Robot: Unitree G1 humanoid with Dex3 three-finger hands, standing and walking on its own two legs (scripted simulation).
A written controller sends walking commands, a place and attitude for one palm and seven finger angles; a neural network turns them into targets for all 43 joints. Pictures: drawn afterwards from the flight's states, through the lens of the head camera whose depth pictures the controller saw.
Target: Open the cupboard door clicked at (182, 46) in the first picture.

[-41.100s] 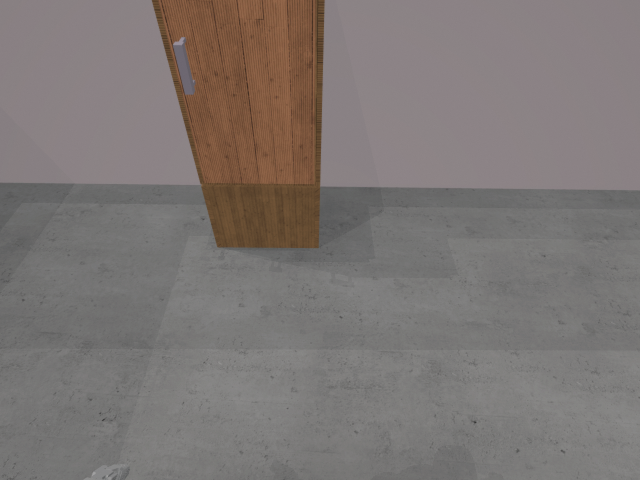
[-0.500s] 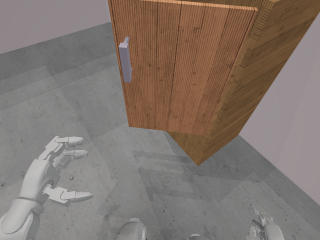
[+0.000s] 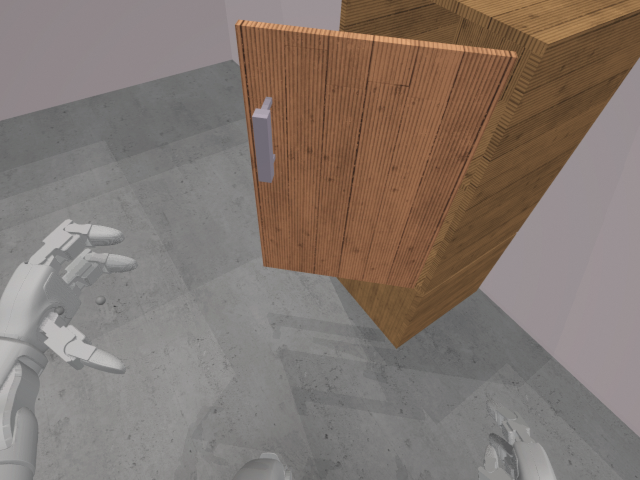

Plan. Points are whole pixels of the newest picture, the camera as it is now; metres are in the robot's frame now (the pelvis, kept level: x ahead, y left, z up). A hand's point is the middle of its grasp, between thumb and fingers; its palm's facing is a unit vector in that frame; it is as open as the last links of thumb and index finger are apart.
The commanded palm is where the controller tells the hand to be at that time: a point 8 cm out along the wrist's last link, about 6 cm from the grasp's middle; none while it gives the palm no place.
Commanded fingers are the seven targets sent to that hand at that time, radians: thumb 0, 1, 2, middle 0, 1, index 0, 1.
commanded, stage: raise the hand with hooked fingers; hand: left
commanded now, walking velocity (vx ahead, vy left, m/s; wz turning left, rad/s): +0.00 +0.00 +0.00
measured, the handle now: (267, 140) +0.61 +0.14 +0.06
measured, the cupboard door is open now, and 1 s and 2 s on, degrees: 47 47 47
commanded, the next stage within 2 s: move the hooked fingers beside the handle in 0.54 s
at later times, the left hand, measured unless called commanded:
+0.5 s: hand (123, 298) +0.29 +0.25 +0.08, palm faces -0.06 -1.00 -0.04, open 14.0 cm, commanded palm +0.26 +0.30 +0.08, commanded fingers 0.00 -0.50 0.30 -0.30 -1.20 -0.30 -1.20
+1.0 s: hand (153, 253) +0.36 +0.24 +0.08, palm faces -0.09 -1.00 +0.00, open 14.0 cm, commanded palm +0.34 +0.29 +0.08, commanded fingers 0.00 -0.50 0.30 -0.30 -1.20 -0.30 -1.20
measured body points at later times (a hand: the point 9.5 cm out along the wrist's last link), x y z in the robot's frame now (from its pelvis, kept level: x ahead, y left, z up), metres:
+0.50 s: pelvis +0.00 -0.02 +0.00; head +0.04 -0.01 +0.45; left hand +0.29 +0.30 +0.09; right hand +0.15 -0.27 -0.08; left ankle +0.06 +0.08 -0.70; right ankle -0.01 -0.13 -0.70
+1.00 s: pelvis +0.00 -0.01 -0.01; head +0.06 +0.00 +0.44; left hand +0.36 +0.29 +0.08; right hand +0.13 -0.28 -0.09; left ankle +0.06 +0.08 -0.70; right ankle -0.01 -0.13 -0.70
